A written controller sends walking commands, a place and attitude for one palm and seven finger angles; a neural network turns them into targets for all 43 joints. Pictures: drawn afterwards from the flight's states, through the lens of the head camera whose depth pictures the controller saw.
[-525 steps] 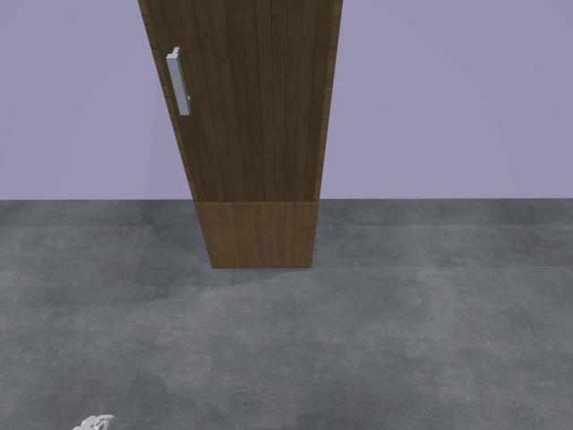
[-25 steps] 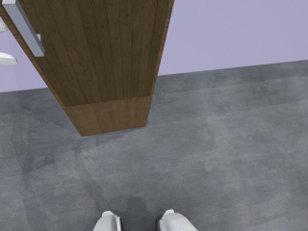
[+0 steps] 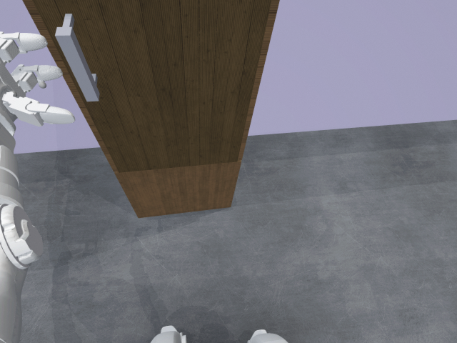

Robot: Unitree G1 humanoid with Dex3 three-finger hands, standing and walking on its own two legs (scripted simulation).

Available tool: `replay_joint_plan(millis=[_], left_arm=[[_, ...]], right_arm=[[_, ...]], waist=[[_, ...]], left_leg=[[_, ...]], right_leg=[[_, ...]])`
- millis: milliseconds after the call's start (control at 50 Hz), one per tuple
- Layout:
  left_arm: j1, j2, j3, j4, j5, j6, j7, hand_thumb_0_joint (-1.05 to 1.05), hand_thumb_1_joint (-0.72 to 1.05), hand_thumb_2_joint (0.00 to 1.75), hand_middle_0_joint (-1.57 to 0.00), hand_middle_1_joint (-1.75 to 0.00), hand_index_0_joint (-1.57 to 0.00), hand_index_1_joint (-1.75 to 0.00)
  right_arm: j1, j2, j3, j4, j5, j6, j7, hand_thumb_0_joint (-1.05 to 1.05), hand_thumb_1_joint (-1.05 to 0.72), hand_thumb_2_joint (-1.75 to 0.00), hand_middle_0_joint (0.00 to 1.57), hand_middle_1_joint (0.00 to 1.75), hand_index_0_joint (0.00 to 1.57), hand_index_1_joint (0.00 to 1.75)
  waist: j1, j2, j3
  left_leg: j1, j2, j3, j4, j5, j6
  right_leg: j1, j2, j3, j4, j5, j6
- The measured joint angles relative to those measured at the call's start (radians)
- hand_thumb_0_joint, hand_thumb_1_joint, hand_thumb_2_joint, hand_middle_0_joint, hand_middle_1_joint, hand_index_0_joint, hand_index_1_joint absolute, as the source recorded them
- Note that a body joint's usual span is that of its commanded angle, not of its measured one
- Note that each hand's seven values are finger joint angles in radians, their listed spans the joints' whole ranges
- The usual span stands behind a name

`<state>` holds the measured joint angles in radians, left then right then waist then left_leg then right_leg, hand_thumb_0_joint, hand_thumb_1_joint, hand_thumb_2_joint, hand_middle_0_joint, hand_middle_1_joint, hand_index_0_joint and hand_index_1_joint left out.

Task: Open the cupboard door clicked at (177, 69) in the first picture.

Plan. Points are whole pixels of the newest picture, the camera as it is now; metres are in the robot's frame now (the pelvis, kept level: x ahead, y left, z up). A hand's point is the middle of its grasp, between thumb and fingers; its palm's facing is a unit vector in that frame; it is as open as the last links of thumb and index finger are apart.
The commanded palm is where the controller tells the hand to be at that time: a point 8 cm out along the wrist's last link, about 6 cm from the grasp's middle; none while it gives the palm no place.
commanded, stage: move the hooked fingers beside the handle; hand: left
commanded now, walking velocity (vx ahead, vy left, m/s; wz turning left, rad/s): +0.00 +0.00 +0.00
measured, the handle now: (81, 60) +0.58 +0.22 +0.12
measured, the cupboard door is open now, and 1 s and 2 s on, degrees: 0 0 0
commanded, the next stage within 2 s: slide the fingers in behind the handle in 0.82 s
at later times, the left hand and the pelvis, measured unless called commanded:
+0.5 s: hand (40, 78) +0.52 +0.27 +0.13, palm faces +0.08 -1.00 +0.00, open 14.0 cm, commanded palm +0.50 +0.31 +0.12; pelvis -0.01 -0.01 -0.01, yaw -1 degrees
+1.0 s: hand (42, 83) +0.52 +0.27 +0.12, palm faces +0.08 -1.00 +0.00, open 14.0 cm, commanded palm +0.50 +0.30 +0.12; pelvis +0.00 +0.01 +0.00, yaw -1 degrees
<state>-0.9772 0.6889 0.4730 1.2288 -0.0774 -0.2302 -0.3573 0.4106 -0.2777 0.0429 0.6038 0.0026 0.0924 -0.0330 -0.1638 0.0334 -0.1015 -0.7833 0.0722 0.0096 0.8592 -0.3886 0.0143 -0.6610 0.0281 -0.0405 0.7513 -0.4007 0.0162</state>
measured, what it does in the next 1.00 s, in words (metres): stands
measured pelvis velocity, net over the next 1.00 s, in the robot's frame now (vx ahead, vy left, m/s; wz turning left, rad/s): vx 0.00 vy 0.01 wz -0.01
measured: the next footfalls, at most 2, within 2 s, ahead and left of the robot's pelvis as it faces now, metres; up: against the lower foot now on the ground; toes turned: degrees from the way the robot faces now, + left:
none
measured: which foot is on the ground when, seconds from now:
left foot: down 0.00-1.00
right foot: down 0.00-1.00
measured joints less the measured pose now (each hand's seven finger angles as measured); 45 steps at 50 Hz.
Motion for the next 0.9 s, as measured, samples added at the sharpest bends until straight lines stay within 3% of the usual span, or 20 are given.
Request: replay_joint_plan(millis=[240,380,580,660,780,900], left_arm=[[-0.106,0.093,0.003,0.102,0.022,-0.025,-0.015,-0.01,-0.5,0.3,-0.3,-1.2,-0.3,-1.2],[-0.131,0.154,0.016,0.134,0.032,0.002,-0.045,-0.01,-0.5,0.3,-0.3,-1.2,-0.3,-1.2],[-0.11,0.174,0.06,0.108,0.033,0.003,-0.059,-0.01,-0.5,0.3,-0.3,-1.2,-0.3,-1.2],[-0.08,0.163,0.066,0.077,0.036,0.007,-0.054,-0.01,-0.5,0.3,-0.3,-1.2,-0.3,-1.2],[-0.061,0.098,0.033,0.032,0.01,-0.001,-0.046,-0.01,-0.5,0.3,-0.3,-1.2,-0.3,-1.2],[-0.037,0.055,0.023,0.02,0.013,0.008,-0.02,-0.01,-0.5,0.3,-0.3,-1.2,-0.3,-1.2]], right_arm=[[-0.004,-0.019,0.013,0.009,0.005,-0.028,-0.024,0.0,-0.9,-0.89,0.2,0.3,0.2,0.3],[0.042,-0.029,0.018,0.016,0.007,-0.019,-0.034,0.0,-0.9,-0.89,0.2,0.3,0.2,0.3],[0.08,-0.018,0.017,0.026,0.0,-0.004,-0.027,0.0,-0.9,-0.89,0.2,0.3,0.2,0.3],[0.084,-0.01,0.014,0.018,-0.004,0.001,-0.021,0.0,-0.9,-0.89,0.2,0.3,0.2,0.3],[0.071,0.001,0.009,0.025,-0.008,0.002,-0.009,0.0,-0.9,-0.89,0.2,0.3,0.2,0.3],[0.04,0.004,0.007,0.01,-0.011,-0.001,0.0,0.0,-0.9,-0.89,0.2,0.3,0.2,0.3]], waist=[[-0.03,-0.003,0.027],[-0.05,0.0,0.034],[-0.061,-0.003,0.027],[-0.056,-0.002,0.021],[-0.034,-0.002,0.01],[-0.025,0.001,0.0]], left_leg=[[-0.059,0.007,-0.017,0.022,0.019,-0.011],[-0.088,0.015,-0.016,0.029,0.02,-0.011],[-0.101,0.021,-0.003,0.031,0.01,-0.004],[-0.097,0.018,0.001,0.029,0.005,0.0],[-0.078,0.008,-0.002,0.027,-0.004,0.005],[-0.059,0.002,0.002,0.026,-0.01,0.01]], right_leg=[[-0.062,0.008,-0.014,0.035,0.007,-0.012],[-0.089,0.016,-0.012,0.036,0.013,-0.013],[-0.102,0.02,0.002,0.024,0.017,-0.006],[-0.096,0.018,0.006,0.017,0.016,-0.001],[-0.071,0.009,0.002,0.007,0.009,0.005],[-0.051,0.003,0.005,0.006,0.003,0.01]])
